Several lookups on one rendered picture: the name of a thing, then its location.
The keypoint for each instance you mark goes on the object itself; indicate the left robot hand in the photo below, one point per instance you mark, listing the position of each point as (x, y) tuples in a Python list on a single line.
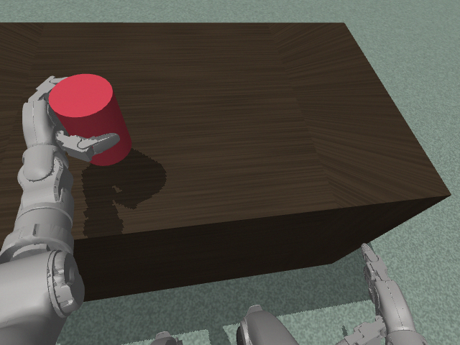
[(41, 126)]

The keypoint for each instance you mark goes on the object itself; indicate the left robot arm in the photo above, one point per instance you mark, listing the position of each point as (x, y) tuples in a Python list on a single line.
[(40, 284)]

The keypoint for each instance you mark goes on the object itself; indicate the right robot arm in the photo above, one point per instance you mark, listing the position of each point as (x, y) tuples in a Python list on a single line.
[(405, 337)]

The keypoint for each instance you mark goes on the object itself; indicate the can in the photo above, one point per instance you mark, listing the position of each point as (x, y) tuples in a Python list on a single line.
[(86, 106)]

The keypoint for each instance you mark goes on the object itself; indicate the right robot hand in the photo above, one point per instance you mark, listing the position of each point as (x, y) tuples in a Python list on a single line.
[(391, 308)]

